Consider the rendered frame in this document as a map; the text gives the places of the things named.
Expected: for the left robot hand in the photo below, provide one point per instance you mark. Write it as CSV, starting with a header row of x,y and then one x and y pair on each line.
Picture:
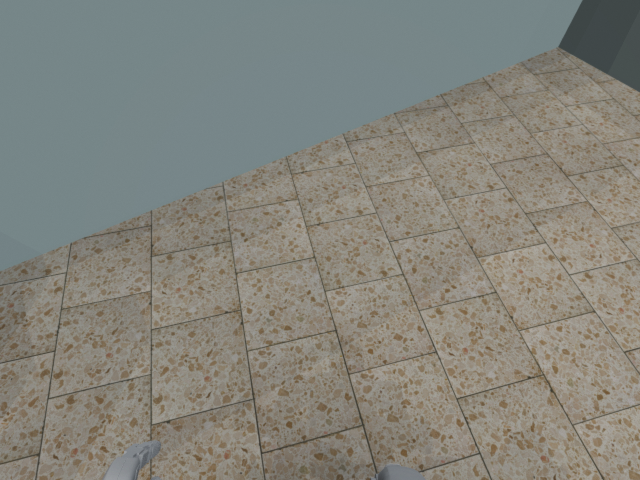
x,y
135,457

